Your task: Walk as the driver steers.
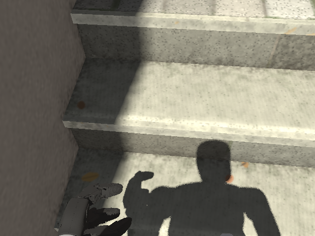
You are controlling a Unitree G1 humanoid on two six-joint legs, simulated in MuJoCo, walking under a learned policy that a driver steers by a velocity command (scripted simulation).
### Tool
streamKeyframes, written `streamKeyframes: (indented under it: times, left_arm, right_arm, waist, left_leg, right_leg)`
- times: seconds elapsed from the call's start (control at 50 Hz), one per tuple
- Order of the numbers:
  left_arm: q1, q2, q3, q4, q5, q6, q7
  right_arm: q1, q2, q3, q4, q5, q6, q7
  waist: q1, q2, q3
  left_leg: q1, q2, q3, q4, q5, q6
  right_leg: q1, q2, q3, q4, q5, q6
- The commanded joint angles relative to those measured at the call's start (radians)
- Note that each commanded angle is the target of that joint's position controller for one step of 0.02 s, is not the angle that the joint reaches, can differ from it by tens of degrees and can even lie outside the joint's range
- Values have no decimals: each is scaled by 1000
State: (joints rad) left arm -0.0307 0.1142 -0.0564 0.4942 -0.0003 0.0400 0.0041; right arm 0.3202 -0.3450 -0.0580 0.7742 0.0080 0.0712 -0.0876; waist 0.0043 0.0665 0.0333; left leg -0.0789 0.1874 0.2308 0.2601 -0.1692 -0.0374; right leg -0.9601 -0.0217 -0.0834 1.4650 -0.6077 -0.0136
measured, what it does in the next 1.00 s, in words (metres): climbs, turning right: left foot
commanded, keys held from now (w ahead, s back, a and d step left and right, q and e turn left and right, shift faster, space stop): e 0.36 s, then no key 0.12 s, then w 0.52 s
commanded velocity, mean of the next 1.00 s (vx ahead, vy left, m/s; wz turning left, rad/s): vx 0.16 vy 0.00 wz -0.33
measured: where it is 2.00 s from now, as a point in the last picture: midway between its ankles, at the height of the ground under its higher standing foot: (280, 82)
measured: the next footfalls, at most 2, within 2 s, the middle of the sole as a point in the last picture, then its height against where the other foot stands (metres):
left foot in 0.60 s outside the picture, level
right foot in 1.08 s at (281, 203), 0.19 m higher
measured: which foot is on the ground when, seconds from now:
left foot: down 0.00-0.04, up 0.06-0.58, down 0.60-1.00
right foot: down 0.00-0.60, up 0.62-1.00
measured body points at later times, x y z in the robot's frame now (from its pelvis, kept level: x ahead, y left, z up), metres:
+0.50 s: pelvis +0.08 -0.02 +0.14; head +0.10 -0.07 +0.59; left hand +0.31 +0.15 +0.08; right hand +0.16 -0.28 +0.01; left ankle +0.15 +0.16 -0.46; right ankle +0.10 -0.12 -0.57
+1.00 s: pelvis +0.25 -0.08 +0.17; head +0.28 -0.09 +0.61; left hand +0.50 -0.03 +0.09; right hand +0.01 -0.18 +0.05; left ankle +0.15 +0.13 -0.57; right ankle +0.32 -0.28 -0.26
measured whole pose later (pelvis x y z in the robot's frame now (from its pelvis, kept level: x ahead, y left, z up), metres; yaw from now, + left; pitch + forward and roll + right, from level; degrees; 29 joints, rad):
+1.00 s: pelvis +0.25 -0.08 +0.17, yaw -20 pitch +2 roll -2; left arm 0.12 0.06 -0.07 0.52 -0.05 -0.03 -0.02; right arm 0.71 -0.08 -0.01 1.03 0.01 -0.02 -0.05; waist -0.08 0.02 0.04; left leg 0.15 0.15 0.06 0.18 -0.36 -0.02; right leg -1.38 -0.14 0.00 1.99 -0.31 0.02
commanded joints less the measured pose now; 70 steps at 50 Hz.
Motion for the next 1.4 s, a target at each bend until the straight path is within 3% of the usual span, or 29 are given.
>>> streamKeyframes:
  times: [0.02, 0.04, 0.06, 0.08, 0.12, 0.16, 0.22, 0.32, 0.38, 0.52, 0.58, 0.62, 0.64, 0.68, 0.78, 0.84, 0.94, 0.98, 1.0, 1.02, 1.04, 1.08, 1.1, 1.12, 1.14, 1.18, 1.22, 1.3, 1.4]
  left_arm:
    - [269, 206, 101, -4, 24, 14, 5]
    - [324, 289, 128, 0, 41, 25, 36]
    - [264, 344, 139, -39, 62, 10, 55]
    - [210, 335, 119, -40, 70, -18, 50]
    - [157, 211, 93, 18, 0, -42, 34]
    - [81, 148, 78, 56, -15, -49, 13]
    - [90, 134, 73, 49, -11, -59, 16]
    - [170, 200, 80, 33, 19, -58, 60]
    - [145, 196, 84, -8, 5, -44, 71]
    - [174, 178, 89, 7, -13, -27, 60]
    - [207, 141, 84, 71, -36, -43, 38]
    - [211, 20, 65, 71, -32, -55, 17]
    - [299, 41, 72, 94, -19, -67, 10]
    - [248, 143, 110, 137, -57, -70, 29]
    - [67, 12, 60, 78, -52, -115, -1]
    - [100, -20, 48, 38, -79, -112, -14]
    - [-28, -75, -14, -104, -61, -97, -18]
    - [-135, -28, -23, -175, -28, -112, -37]
    - [-245, -79, -62, -216, -34, -112, -45]
    - [-250, -55, -49, -204, -67, -110, -41]
    - [-89, -6, -4, -171, -73, -115, -28]
    - [268, 211, 86, -103, -78, -82, -13]
    - [403, 308, 120, -10, -12, -55, -11]
    - [563, 430, 156, 127, 20, -46, -7]
    - [646, 364, 134, 189, 64, -44, 16]
    - [499, 226, 99, 341, 7, -78, -8]
    - [396, 19, 46, 445, 49, -109, -9]
    - [371, -9, 26, 497, 87, -100, -21]
    - [268, 65, -8, 482, 58, -76, -26]
  right_arm:
    - [-28, -217, -47, -89, -6, -52, 24]
    - [-48, -166, -29, -108, -33, -62, 49]
    - [-162, -99, -12, -133, -40, -67, 81]
    - [-216, -34, 1, -155, -17, -71, 105]
    - [-193, 64, 27, -197, -34, -68, 87]
    - [-106, 74, 31, -188, -40, -63, 76]
    - [-88, 62, 25, -178, 1, -63, 47]
    - [-178, 83, 26, -222, -49, -43, 8]
    - [-172, 82, 23, -221, -32, -35, -9]
    - [-91, 101, 21, -190, -5, -26, 24]
    - [19, 109, 0, -122, 3, -59, 35]
    - [212, 87, -6, -7, -41, -100, 49]
    - [244, 48, -18, -20, -23, -104, 50]
    - [220, 3, -51, -21, -11, -105, 47]
    - [432, 98, -28, 95, -7, -104, 38]
    - [343, 154, 7, 110, -6, -123, 46]
    - [316, 117, 20, 159, -24, -113, 30]
    - [324, 93, 24, 178, 1, -104, 23]
    - [362, 40, 10, 206, 28, -96, 21]
    - [397, 56, 30, 252, 21, -97, 34]
    - [416, -29, 25, 276, 11, -112, 46]
    - [424, -192, -5, 317, 6, -139, 63]
    - [325, -175, -17, 266, 5, -158, 52]
    - [367, 85, 35, 211, 14, -191, 78]
    - [247, 63, 6, 224, 33, -245, 117]
    - [-122, 173, 22, -4, 30, -247, 127]
    - [-156, 259, 75, -77, 7, -207, 138]
    - [-130, 345, 141, -107, 46, -159, 135]
    - [-330, 259, 163, -221, 24, -112, 103]
  waist:
    - [143, -6, -324]
    - [146, -286, -375]
    - [137, -344, -417]
    - [96, -275, -353]
    - [-3, -195, -83]
    - [-62, -218, -32]
    - [-36, -227, -7]
    - [27, -264, -60]
    - [29, -300, -100]
    - [-7, -346, -150]
    - [-34, -296, -108]
    - [-49, 60, -150]
    - [-30, 133, -138]
    - [-76, 151, 17]
    - [-117, -2, 137]
    - [-44, 90, 167]
    - [-35, 45, 216]
    - [-52, 15, 171]
    - [-84, -15, 168]
    - [-94, 0, 117]
    - [-5, 198, -49]
    - [219, 373, -342]
    - [262, 282, -372]
    - [162, -369, -523]
    - [189, -291, -605]
    - [85, -224, -184]
    - [-34, -99, -10]
    - [-107, -77, 35]
    - [-135, -206, 82]
  left_leg:
    - [-105, 78, -44, 419, 1343, 146]
    - [-360, -35, -64, 707, 572, 101]
    - [-524, -189, -273, 1214, -27, 59]
    - [-626, -205, -412, 1516, -59, 76]
    - [-725, -184, -354, 1548, 9, 70]
    - [-709, -202, -287, 1673, 63, 54]
    - [-771, -216, -290, 1741, 146, 55]
    - [-818, -221, -290, 1579, 176, 10]
    - [-834, -219, -298, 1457, 112, -52]
    - [-389, -224, -127, 736, -243, -16]
    - [-164, -175, -168, 244, -19, 84]
    - [208, 16, -431, 116, 256, 171]
    - [273, 157, -591, 101, 363, 282]
    - [80, 178, -772, -72, -553, 407]
    - [204, 107, -554, -59, -334, 340]
    - [128, 139, -494, -106, -324, 323]
    - [46, 148, -333, -202, -291, 220]
    - [-155, 92, -278, -342, -216, 217]
    - [-291, 107, -247, -497, -81, 244]
    - [-335, 66, -195, -422, 334, 258]
    - [-207, 104, -178, -212, 1203, 275]
    - [120, 103, -236, 124, 1678, 223]
    - [17, 83, -354, 362, 1460, 186]
    - [-403, -177, -417, 800, 426, 141]
    - [-419, -286, -627, 1374, 131, 104]
    - [-689, -247, -541, 1732, 154, 134]
    - [-823, -219, -532, 1902, 254, 214]
    - [-1220, -250, -517, 2271, 140, 227]
    - [-1170, -243, -213, 1869, 349, 115]
  right_leg:
    - [520, 62, 266, -379, 119, -200]
    - [647, -84, 670, -647, -25, -305]
    - [626, -161, 1027, -895, -251, -364]
    - [528, -179, 1006, -964, -203, -279]
    - [316, -102, 679, -867, -213, -112]
    - [219, -47, 559, -828, -181, -87]
    - [278, -49, 521, -815, -37, -106]
    - [438, -42, 576, -873, 106, -117]
    - [579, -82, 625, -935, 175, -151]
    - [559, -70, 496, -1024, 351, -195]
    - [574, -64, 458, -1001, 339, -168]
    - [328, 122, 260, -540, 173, -40]
    - [185, 172, 221, -304, 26, 34]
    - [37, 68, 201, 21, 103, 76]
    - [-336, 87, 219, 412, 358, 22]
    - [-464, 24, 225, 720, 276, 5]
    - [-672, -114, 176, 766, 171, 51]
    - [-339, -188, 17, 361, 377, 38]
    - [-10, -184, -111, 60, 348, 9]
    - [282, -112, -244, -30, 333, 1]
    - [493, 0, -267, 44, 189, -31]
    - [746, 61, -38, -336, 151, -114]
    - [927, 42, 248, -560, 131, -144]
    - [1194, -312, 1039, -1093, -238, -316]
    - [1114, -391, 1400, -1338, -416, -308]
    - [774, -350, 963, -1247, -236, -156]
    - [575, -298, 570, -1064, 104, -106]
    - [611, -274, 182, -1101, 511, -79]
    - [245, -98, -211, -1241, 524, -10]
